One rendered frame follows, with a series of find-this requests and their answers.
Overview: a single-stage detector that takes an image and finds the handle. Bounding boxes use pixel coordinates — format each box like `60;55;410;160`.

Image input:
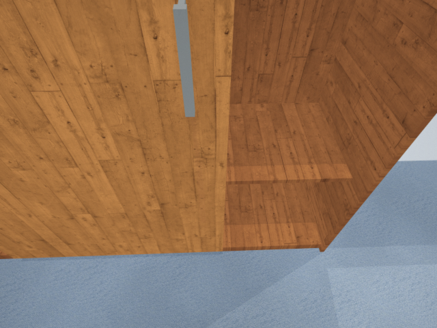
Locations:
173;0;195;117

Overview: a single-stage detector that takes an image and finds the wardrobe door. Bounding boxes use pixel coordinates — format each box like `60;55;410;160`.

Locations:
0;0;235;259

